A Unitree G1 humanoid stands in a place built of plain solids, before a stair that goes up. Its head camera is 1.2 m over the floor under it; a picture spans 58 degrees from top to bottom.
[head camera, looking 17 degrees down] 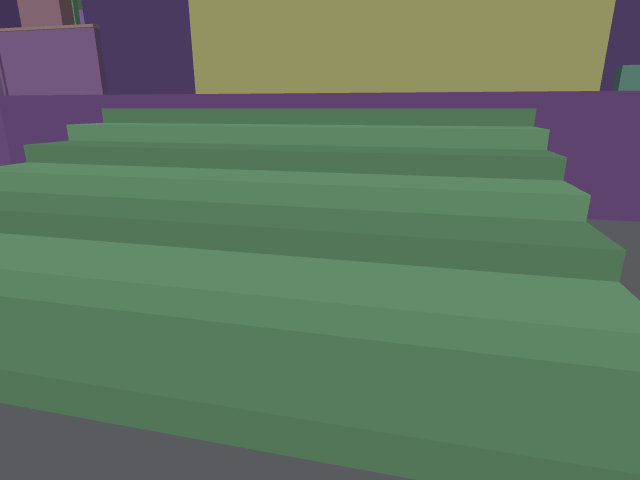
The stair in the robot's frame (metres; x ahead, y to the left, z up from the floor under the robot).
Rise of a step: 0.17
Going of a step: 0.59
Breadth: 4.86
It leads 13 degrees to the right of straight ahead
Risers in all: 8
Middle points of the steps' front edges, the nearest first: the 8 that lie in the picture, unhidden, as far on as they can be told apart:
1.49 1.09 0.17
2.06 0.95 0.34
2.63 0.82 0.51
3.20 0.68 0.68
3.77 0.55 0.85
4.34 0.41 1.02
4.91 0.28 1.19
5.48 0.15 1.37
